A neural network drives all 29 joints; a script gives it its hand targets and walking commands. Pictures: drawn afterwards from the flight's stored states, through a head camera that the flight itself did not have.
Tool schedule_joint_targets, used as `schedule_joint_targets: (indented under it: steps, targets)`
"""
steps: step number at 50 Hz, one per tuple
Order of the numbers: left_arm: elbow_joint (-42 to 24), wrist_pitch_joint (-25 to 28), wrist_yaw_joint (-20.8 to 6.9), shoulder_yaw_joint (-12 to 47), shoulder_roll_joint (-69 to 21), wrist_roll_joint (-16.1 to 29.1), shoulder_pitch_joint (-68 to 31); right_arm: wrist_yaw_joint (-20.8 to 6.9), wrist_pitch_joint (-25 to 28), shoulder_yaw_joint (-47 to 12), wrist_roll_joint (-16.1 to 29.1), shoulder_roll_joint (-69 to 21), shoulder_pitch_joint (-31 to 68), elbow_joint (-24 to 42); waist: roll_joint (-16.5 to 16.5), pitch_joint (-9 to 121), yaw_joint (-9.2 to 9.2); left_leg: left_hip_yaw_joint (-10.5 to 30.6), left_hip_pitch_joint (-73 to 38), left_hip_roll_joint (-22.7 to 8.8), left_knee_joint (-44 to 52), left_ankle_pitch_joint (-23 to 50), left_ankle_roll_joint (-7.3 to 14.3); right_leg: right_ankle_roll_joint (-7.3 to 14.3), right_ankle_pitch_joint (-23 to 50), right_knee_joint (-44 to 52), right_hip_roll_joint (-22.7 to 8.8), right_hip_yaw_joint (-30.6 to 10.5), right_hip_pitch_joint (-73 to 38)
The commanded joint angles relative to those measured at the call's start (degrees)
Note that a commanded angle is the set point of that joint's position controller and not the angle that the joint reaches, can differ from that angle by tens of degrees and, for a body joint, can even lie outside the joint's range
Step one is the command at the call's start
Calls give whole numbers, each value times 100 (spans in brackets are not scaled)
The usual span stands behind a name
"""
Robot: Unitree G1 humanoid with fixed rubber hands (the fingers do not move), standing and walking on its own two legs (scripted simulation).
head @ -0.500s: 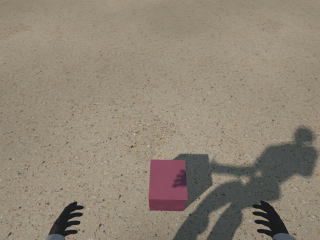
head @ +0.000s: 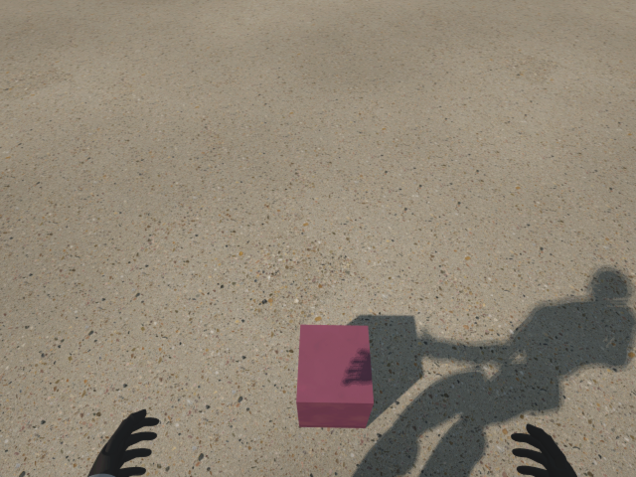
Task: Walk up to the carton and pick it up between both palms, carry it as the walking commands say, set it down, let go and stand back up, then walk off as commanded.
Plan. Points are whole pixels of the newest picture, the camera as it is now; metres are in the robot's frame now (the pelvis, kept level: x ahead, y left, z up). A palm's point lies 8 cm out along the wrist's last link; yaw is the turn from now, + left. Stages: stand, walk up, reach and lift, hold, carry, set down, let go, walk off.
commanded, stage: stand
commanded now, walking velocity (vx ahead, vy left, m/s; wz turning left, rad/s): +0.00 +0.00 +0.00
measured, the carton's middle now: (333, 376) +0.48 -0.03 -0.65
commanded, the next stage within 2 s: walk off in 0.64 s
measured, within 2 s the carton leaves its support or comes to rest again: neither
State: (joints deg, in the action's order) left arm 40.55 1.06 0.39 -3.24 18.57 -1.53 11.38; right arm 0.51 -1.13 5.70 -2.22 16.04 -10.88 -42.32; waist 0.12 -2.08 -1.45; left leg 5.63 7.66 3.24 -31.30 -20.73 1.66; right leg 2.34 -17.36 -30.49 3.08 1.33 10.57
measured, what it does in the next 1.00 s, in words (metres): stands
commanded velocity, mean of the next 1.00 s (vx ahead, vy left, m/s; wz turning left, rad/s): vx -0.05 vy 0.00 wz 0.00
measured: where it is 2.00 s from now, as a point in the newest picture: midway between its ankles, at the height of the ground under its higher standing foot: outside the picture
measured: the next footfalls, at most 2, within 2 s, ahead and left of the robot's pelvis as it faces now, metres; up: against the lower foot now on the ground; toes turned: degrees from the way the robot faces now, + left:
left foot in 1.96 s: -0.26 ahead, +0.04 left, +0.00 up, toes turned +0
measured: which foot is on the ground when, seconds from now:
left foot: down 0.00-1.00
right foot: down 0.00-1.00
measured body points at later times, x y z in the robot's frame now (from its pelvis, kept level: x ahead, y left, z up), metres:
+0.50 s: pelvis -0.01 +0.00 +0.00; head -0.02 +0.00 +0.45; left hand +0.13 +0.29 -0.09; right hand +0.11 -0.29 -0.10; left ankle -0.04 +0.11 -0.73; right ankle -0.01 -0.09 -0.73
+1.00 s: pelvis -0.02 -0.01 +0.00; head -0.04 -0.01 +0.45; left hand +0.09 +0.28 -0.10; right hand +0.07 -0.30 -0.12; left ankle -0.04 +0.11 -0.73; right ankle -0.01 -0.09 -0.73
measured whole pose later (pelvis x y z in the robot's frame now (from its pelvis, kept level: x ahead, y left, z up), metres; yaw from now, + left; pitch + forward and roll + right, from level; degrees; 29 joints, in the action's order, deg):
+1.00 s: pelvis -0.02 -0.01 +0.00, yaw +0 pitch -4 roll +0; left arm 49.8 0.3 0.4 -3.1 18.4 -1.5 11.3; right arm 0.5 -0.3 5.7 -2.1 16.8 -9.8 -52.9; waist -0.1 -2.1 -1.5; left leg 5.6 6.8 3.2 -28.0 -17.0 0.8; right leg 2.9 -14.3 -28.7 2.8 1.3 10.3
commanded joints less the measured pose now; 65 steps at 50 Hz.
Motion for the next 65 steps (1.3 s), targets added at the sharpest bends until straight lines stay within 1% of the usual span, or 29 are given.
schedule_joint_targets:
  steps: [1,6,7,10,13,16,18,20,22,23,31,34,35,36,38,42,46,50,51,54,55,57,59,60,61,62,63,64,65]
  targets:
    - [-10,251,82,-163,949,-22,-139,67,189,14,40,1210,262,228,-153,560,200,687,183,-713,662,1986,74,25,1740,577,-842,-956,-421]
    - [123,165,58,-147,928,-17,-309,94,275,5,48,1241,230,138,-188,548,66,715,156,-808,692,2506,-28,-28,2005,514,-818,-881,-455]
    - [98,162,81,-154,938,9,-169,89,262,24,46,1354,366,183,-306,647,229,650,33,-766,643,2519,4,29,1836,497,-790,-873,-419]
    - [160,222,105,-167,1063,-52,-380,91,230,10,50,1292,255,106,-69,563,77,701,46,-787,706,2212,40,66,2013,546,-870,-980,-396]
    - [169,175,61,-111,905,32,-345,85,266,-3,89,1265,322,62,-371,306,125,755,204,-793,784,2005,44,40,1666,581,-850,-948,-278]
    - [288,196,86,-138,1038,-20,-411,56,275,-10,72,1214,416,-28,74,337,104,863,149,-821,811,1956,83,24,1760,592,-812,-901,-318]
    - [322,197,65,-150,1073,-10,-345,73,273,-10,74,1261,409,-59,-222,358,129,753,299,-782,837,1880,33,25,1717,660,-832,-980,-520]
    - [318,236,61,-145,1058,-17,-420,21,304,-28,76,1177,436,-29,96,420,108,701,182,-732,784,1682,92,61,1732,698,-883,-952,-467]
    - [385,225,59,-170,1078,18,-430,36,264,-13,64,1336,469,-150,-282,309,152,668,344,-743,820,1890,70,79,1878,654,-939,-1070,-499]
    - [423,191,59,-140,1069,24,-406,54,273,-21,81,1335,336,-211,-68,180,70,785,329,-831,890,1984,-11,35,1767,645,-870,-975,-414]
    - [450,269,61,-110,1091,18,-597,7,255,-47,121,1231,531,-295,87,107,44,776,261,-773,976,1243,95,54,1219,887,-938,-1059,-152]
    - [545,233,65,-152,1095,24,-461,-11,316,-81,50,1227,463,-438,-176,90,182,773,326,-746,1047,1232,49,44,1131,881,-918,-1092,-211]
    - [583,241,62,-173,1195,25,-381,16,309,-35,28,1314,489,-476,149,253,170,831,353,-788,1052,1326,77,21,1209,850,-821,-971,-401]
    - [554,214,41,-103,999,54,-513,28,314,-64,96,1356,577,-446,-266,32,165,791,426,-773,1053,1296,87,59,1239,919,-916,-1075,-215]
    - [601,234,52,-160,1143,-14,-449,32,342,-14,56,1402,451,-471,-102,30,146,824,475,-801,1046,1207,89,28,1185,881,-871,-1002,-293]
    - [710,240,20,-105,993,77,-315,13,322,-44,62,1293,399,-616,-198,124,203,697,284,-785,1007,1581,62,56,1491,904,-927,-1068,-338]
    - [923,51,44,-3,705,111,-188,26,171,-190,121,712,59,-838,189,282,125,653,219,-846,739,2557,5,37,2470,663,-1020,-946,-395]
    - [951,-277,73,14,624,79,-32,38,-48,-76,144,903,155,-878,-294,-142,182,607,733,-864,572,2227,78,118,2105,353,-916,-956,51]
    - [845,-343,89,-17,706,87,-174,20,-55,-116,123,745,160,-770,-53,-203,122,744,803,-885,605,2066,63,138,1987,325,-944,-831,148]
    - [869,-467,91,-7,582,115,-77,94,-81,-30,120,1017,-62,-833,-117,38,103,950,939,-1181,672,2885,370,127,1885,-216,-700,-680,-108]
    - [791,-456,91,-48,653,68,-137,62,-93,10,64,1173,113,-790,-452,286,71,916,777,-1210,624,2937,404,169,1940,-332,-695,-589,-117]
    - [842,-457,118,-54,565,76,142,90,-116,6,45,1133,80,-791,-450,349,139,1199,984,-1488,799,3044,612,51,1040,-703,-426,-364,-132]
    - [833,-490,88,31,310,46,246,80,-172,51,61,1224,31,-803,-1269,312,87,1485,914,-1979,1010,3670,945,9,-826,-1411,-275,-207,230]
    - [810,-519,115,55,232,20,235,110,-210,26,-30,1121,94,-821,-1270,140,61,1531,1256,-2077,1047,3572,1032,-4,-1248,-1571,-354,-282,194]
    - [780,-522,104,73,189,59,329,143,-266,38,10,1168,16,-784,-920,-52,103,1614,1500,-2081,1083,3515,1006,-8,-1284,-1324,-415,-266,194]
    - [817,-512,147,10,346,20,421,147,-240,22,-5,1005,406,-660,-1032,-81,298,1462,1798,-1949,1004,3246,904,35,-1020,-1182,-518,-360,-27]
    - [871,-488,147,11,329,5,446,119,-263,-56,15,809,560,-591,-486,-148,325,1321,1922,-1689,867,2807,736,30,-630,-579,-425,-135,-157]
    - [856,-501,139,-95,535,26,510,131,-266,-73,-5,793,709,-515,-399,-170,500,1059,1890,-1187,389,2127,347,98,-26,407,-612,-358,-321]
    - [818,-432,174,-108,828,-25,510,109,-272,-43,89,792,163,-665,674,77,208,700,1717,-411,-581,711,42,213,1171,1586,-1420,-1457,-253]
